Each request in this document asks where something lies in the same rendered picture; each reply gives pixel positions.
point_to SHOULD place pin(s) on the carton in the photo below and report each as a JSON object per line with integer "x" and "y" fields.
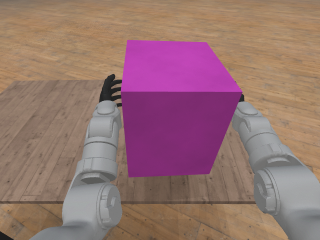
{"x": 178, "y": 100}

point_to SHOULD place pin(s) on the robot right upper arm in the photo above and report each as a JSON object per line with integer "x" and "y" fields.
{"x": 291, "y": 194}

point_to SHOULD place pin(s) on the left robot forearm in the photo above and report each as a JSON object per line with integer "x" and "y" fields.
{"x": 98, "y": 162}

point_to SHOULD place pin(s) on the right robot forearm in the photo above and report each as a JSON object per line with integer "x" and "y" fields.
{"x": 260, "y": 140}

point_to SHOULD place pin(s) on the robot left upper arm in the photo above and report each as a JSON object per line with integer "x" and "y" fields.
{"x": 89, "y": 212}

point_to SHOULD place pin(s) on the robot right hand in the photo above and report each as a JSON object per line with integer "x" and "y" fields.
{"x": 242, "y": 98}

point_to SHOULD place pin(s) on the table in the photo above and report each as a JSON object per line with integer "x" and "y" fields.
{"x": 43, "y": 125}

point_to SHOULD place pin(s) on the robot left hand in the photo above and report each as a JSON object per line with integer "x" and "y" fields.
{"x": 106, "y": 93}

